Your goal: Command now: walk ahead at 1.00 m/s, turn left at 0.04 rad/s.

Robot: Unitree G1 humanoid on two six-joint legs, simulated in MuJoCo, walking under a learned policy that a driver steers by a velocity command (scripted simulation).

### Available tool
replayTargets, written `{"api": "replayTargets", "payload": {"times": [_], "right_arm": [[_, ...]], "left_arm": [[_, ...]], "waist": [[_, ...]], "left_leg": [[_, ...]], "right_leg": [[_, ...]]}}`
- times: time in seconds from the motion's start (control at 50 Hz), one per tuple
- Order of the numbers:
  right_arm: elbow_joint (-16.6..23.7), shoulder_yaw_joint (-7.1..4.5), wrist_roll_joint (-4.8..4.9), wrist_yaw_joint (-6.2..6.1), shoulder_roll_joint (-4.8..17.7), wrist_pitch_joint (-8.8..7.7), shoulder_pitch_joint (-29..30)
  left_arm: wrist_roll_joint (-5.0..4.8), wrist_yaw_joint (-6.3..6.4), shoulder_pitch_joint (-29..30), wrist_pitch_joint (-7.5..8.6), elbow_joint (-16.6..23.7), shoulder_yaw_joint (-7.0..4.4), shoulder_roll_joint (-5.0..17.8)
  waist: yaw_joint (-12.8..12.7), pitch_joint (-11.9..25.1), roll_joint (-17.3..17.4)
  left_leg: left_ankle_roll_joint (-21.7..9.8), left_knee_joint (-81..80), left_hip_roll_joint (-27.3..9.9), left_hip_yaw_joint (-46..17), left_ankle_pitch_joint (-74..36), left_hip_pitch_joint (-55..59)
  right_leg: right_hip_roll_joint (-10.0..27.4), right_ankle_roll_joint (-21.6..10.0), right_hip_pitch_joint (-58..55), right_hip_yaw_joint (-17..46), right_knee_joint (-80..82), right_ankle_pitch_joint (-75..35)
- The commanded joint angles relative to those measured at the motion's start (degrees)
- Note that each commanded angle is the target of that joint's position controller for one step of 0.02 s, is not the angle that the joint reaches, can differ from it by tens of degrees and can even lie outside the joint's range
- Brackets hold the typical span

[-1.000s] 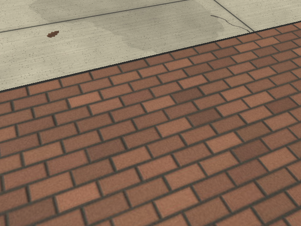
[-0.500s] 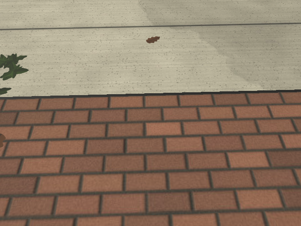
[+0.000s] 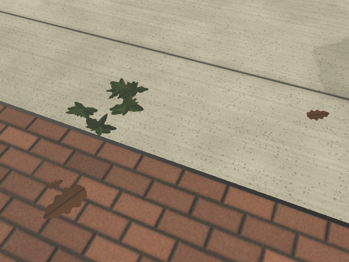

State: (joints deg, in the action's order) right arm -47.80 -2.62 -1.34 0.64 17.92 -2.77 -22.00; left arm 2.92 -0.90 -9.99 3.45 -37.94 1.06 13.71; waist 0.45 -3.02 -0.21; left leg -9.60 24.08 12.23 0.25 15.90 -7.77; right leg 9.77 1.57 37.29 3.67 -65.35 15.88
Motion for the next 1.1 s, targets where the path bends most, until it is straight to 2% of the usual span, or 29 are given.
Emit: {"api": "replayTargets", "payload": {"times": [0.02,0.08,0.14,0.18,0.22,0.24,0.26,0.28,0.3,0.34,0.4,0.48,0.54,0.6,0.62,0.64,0.66,0.68,0.7,0.72,0.74,0.76,0.78,0.84,0.96,1.02,1.06,1.08,1.1], "right_arm": [[3.7,-1.61,0.61,0.82,6.4,-3.65,2.2],[2.2,-1.44,1.22,0.97,6.9,-5.12,-1.0],[0.6,-1.38,0.49,-0.11,8.2,-5.14,-2.4],[0.5,-1.72,-0.79,-1.53,10.3,-4.21,-2.2],[1.6,-2.27,-2.71,-2.86,11.9,-2.2,1.5],[2.7,-2.41,-2.75,-3.17,12.5,-1.48,5.2],[3.9,-0.51,-2.91,-2.28,5.6,-2.36,6.4],[8.5,0.68,-0.13,-0.61,1.4,-3.68,0.8],[9.1,1.31,-1.05,-0.99,5.2,-4.8,5.7],[10.3,1.9,-1.45,-0.68,5.7,-5.5,10.6],[12.0,3.01,-3.46,-0.1,3.7,-2.03,10.8],[18.0,4.54,-2.11,1.09,1.9,-1.4,24.0],[19.1,4.71,-0.88,1.1,1.4,-1.83,27.7],[19.1,3.82,-0.75,0.25,3.6,-2.19,26.1],[17.7,2.76,-0.61,-0.39,6.0,-2.33,21.2],[15.5,1.44,-0.15,-1.21,8.6,-2.6,12.0],[12.3,-0.19,-0.39,-2.35,11.4,-2.8,-0.9],[10.1,-1.58,-2.03,-3.52,14.8,-2.89,-12.5],[11.1,-2.65,-3.28,-2.81,18.9,-2.41,-4.9],[12.8,-2.2,-2.47,-2.37,11.6,-1.95,1.8],[12.5,-0.98,-1.9,-2.14,6.8,-1.9,4.7],[11.0,-0.6,-2.23,-1.88,4.9,-1.93,4.5],[9.0,-0.38,-2.1,-2.07,4.5,-2.25,2.7],[4.2,0.16,-0.08,-0.95,1.7,-3.75,-0.5],[2.2,-0.41,-0.07,-0.65,4.6,-5.08,2.0],[1.1,-1.16,-0.14,-1.35,8.4,-4.55,-2.7],[1.7,-2.1,-0.21,-2.36,12.0,-2.83,-2.1],[2.7,-2.47,-0.37,-2.56,13.2,-1.82,0.4],[4.1,-2.48,-0.8,-2.21,12.9,-1.09,2.9]], "left_arm": [[-1.35,-0.97,3.2,-0.62,3.2,-1.1,5.3],[-2.91,-2.2,8.1,-0.03,3.5,-0.99,4.5],[-2.73,-2.52,8.8,0.37,2.5,-1.79,6.2],[-2.15,-2.42,5.1,0.09,1.0,-2.59,8.3],[-2.17,-1.82,-12.5,-0.59,-4.4,-4.37,12.0],[-1.89,-1.15,-25.1,-0.89,-8.0,-5.74,14.0],[-1.83,-0.15,-28.6,-1.69,-9.3,-6.97,17.4],[-1.15,-0.19,-21.0,-2.2,-7.6,-8.12,21.8],[-1.88,-0.45,-17.1,-2.03,-5.6,-8.17,17.9],[-2.27,-0.24,-15.2,-1.65,-7.3,-7.09,13.0],[-2.78,0.32,-13.8,-0.08,-7.9,-6.01,11.4],[-3.08,0.15,-14.0,1.05,-7.4,-6.86,13.0],[-3.9,-0.2,-17.4,1.12,-8.4,-7.63,14.1],[-3.71,0.57,-16.6,0.97,-8.4,-8.24,15.6],[-3.36,0.74,-15.9,1.06,-8.2,-8.54,16.9],[-2.88,0.61,-13.5,1.21,-7.7,-8.94,19.0],[-2.27,0.48,-9.8,1.83,-6.7,-8.71,18.1],[-1.6,0.66,-9.2,2.39,-5.1,-6.33,8.8],[-5.33,0.54,-18.1,1.8,-1.2,-4.51,5.1],[-3.15,1.2,-12.5,0.52,-3.7,-4.86,10.7],[-2.08,0.55,-7.4,-0.13,-3.4,-5.4,12.0],[-1.61,-0.19,-4.9,-0.7,-3.3,-5.45,11.6],[-0.9,-1.14,-2.7,-1.37,-2.3,-5.26,10.1],[-0.85,-2.64,1.3,-3.51,1.3,-3.78,5.6],[-1.21,-4.87,12.6,-3.73,7.3,-2.03,5.9],[-1.24,-5.07,13.6,-3.29,6.6,-1.98,6.5],[-1.23,-4.18,4.3,-2.94,3.8,-3.16,9.3],[-1.27,-3.41,-6.4,-2.79,0.6,-4.46,11.6],[-1.43,-2.1,-18.5,-2.54,-3.6,-6.32,14.2]], "waist": [[0.0,-4.8,-1.3],[2.6,-5.0,-0.5],[2.3,-3.6,0.7],[-0.4,1.7,5.3],[-9.4,10.3,8.4],[-16.5,13.6,6.5],[-14.8,13.8,-3.4],[-4.9,18.5,-22.3],[-7.5,16.2,-6.4],[-3.2,5.4,5.8],[1.6,-0.3,3.6],[-1.5,-5.0,0.2],[-5.4,-1.4,-2.0],[-4.4,2.0,-2.7],[-2.1,6.1,-2.9],[3.4,11.3,-3.1],[10.3,16.8,-2.7],[12.2,23.9,8.7],[3.1,31.1,27.5],[4.3,21.4,13.4],[4.6,13.6,6.9],[4.1,9.1,1.8],[3.4,6.2,1.7],[0.8,2.0,5.0],[-1.5,-4.3,2.6],[-1.8,-2.8,3.3],[-7.9,3.4,6.3],[-13.1,8.1,7.2],[-17.5,12.7,4.9]], "left_leg": [[-4.8,-18.5,-14.6,-8.5,-16.1,-8.9],[-0.9,-24.5,-16.4,-2.9,-24.4,-4.0],[2.6,-22.3,-18.4,2.9,-45.6,9.6],[5.1,-12.8,-20.2,5.2,-71.1,17.3],[6.5,11.0,-22.1,6.8,-84.4,17.1],[6.6,31.3,-20.7,8.0,-77.1,8.3],[6.1,54.2,-13.4,7.2,-26.2,-8.2],[9.9,71.7,-3.8,-0.7,13.1,-36.4],[7.7,68.9,-8.7,-7.3,5.5,-40.3],[7.7,56.5,-14.3,-6.7,-0.2,-35.2],[10.7,46.4,-17.3,-4.7,3.4,-29.5],[13.1,23.7,-16.9,0.7,-10.9,-24.4],[12.0,12.8,-13.9,1.6,-23.1,-18.8],[10.4,5.3,-11.4,0.2,-20.7,-12.1],[9.8,5.2,-9.9,-0.2,-16.6,-5.2],[9.3,5.5,-10.3,-1.0,-12.4,4.8],[8.3,8.0,-14.8,-3.8,-6.1,18.4],[7.2,7.8,-29.7,-18.0,12.5,31.0],[0.5,-6.0,-42.6,-52.9,23.8,36.8],[0.4,-8.5,-37.9,-48.0,31.7,28.2],[1.3,-7.7,-34.8,-36.0,23.5,20.4],[1.8,-8.2,-32.8,-28.1,12.0,14.4],[2.4,-8.8,-30.9,-21.5,5.2,10.6],[4.7,-11.4,-29.4,-9.1,-8.9,6.1],[7.9,-18.2,-23.3,12.2,-27.7,-0.2],[9.6,-11.7,-23.4,16.3,-61.9,6.1],[9.9,2.9,-25.9,15.7,-77.2,8.8],[9.1,16.1,-27.2,14.4,-79.1,5.4],[8.6,34.8,-26.4,13.5,-66.3,-4.5]], "right_leg": [[1.1,-1.8,-2.1,-4.6,14.6,-13.6],[-2.5,-5.5,-7.1,-7.4,26.4,-28.2],[-8.0,-8.1,-6.8,-9.7,31.7,-28.0],[-13.3,-9.3,-10.6,-12.6,30.9,-19.8],[-17.4,-11.4,-25.3,-12.8,28.4,-10.0],[-15.9,-13.6,-38.0,-9.2,31.7,-5.8],[-7.2,-16.0,-48.1,3.4,28.3,2.3],[5.1,-28.7,-62.4,42.6,42.4,10.3],[4.7,-26.7,-59.6,45.5,49.5,10.5],[1.1,-21.8,-41.6,32.5,51.5,2.7],[-6.0,-20.3,-25.3,21.8,53.7,-4.5],[-10.7,-18.2,-14.9,16.6,58.1,-15.2],[-10.2,-14.8,-21.3,16.9,56.2,-30.3],[-9.4,-12.0,-29.4,17.9,48.9,-42.3],[-9.3,-10.6,-31.1,18.3,42.1,-49.8],[-9.8,-9.5,-30.1,18.3,31.0,-51.0],[-11.7,-8.8,-23.2,16.9,16.7,-44.6],[-15.1,-9.5,-13.5,11.7,-3.3,-3.6],[-18.3,-7.7,1.3,5.7,-17.0,13.9],[-12.3,-8.5,6.5,3.9,-17.6,5.9],[-10.1,-8.1,6.5,2.4,-14.3,1.0],[-8.5,-7.5,5.3,1.7,-12.7,-0.2],[-6.9,-7.4,5.1,1.7,-11.5,0.0],[-3.9,-7.1,7.7,0.6,-9.4,-0.1],[-6.0,-8.1,1.7,-8.7,12.1,-16.3],[-12.1,-11.1,-7.3,-15.7,20.2,-15.7],[-15.5,-13.1,-18.4,-15.3,21.5,-10.6],[-16.6,-14.8,-29.9,-13.4,21.6,-7.8],[-16.6,-16.9,-46.1,-8.7,25.8,-5.6]]}}
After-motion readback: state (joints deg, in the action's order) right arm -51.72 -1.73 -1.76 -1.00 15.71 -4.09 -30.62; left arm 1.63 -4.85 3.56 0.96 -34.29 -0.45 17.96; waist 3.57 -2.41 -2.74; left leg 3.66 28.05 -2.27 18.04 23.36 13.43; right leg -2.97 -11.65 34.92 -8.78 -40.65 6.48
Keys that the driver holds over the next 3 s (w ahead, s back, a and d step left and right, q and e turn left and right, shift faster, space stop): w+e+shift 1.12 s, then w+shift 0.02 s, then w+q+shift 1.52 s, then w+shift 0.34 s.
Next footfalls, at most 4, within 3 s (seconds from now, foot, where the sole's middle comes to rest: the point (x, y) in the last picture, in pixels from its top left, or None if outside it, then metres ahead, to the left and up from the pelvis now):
0.24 right None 0.44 -0.14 -0.77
0.66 left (211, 161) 0.92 -0.12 -0.77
1.12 right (294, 128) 1.10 -0.53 -0.77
1.56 left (332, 77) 1.46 -0.83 -0.77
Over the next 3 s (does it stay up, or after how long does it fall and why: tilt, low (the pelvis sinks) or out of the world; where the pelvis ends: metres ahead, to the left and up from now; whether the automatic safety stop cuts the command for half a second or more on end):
stays up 2.48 -1.21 0.01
